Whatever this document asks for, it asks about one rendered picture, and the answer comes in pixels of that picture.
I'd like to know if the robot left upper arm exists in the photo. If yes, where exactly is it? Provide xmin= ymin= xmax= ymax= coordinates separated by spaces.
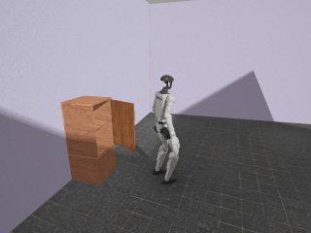
xmin=152 ymin=91 xmax=159 ymax=111

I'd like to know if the robot right upper arm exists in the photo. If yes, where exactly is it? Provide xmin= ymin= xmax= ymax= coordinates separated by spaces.
xmin=164 ymin=94 xmax=176 ymax=119

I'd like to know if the cupboard door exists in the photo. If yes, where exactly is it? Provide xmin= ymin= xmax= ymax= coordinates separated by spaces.
xmin=111 ymin=99 xmax=136 ymax=151

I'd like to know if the right robot foot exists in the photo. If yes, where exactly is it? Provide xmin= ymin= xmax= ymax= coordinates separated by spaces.
xmin=161 ymin=178 xmax=177 ymax=184

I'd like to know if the robot right forearm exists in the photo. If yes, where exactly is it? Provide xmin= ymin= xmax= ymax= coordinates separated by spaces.
xmin=165 ymin=114 xmax=176 ymax=138

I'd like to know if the right robot hand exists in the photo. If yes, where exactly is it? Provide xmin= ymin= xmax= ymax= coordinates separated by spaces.
xmin=171 ymin=136 xmax=180 ymax=151

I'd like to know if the robot right shin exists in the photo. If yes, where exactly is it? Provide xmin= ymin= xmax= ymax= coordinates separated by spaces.
xmin=165 ymin=154 xmax=179 ymax=181

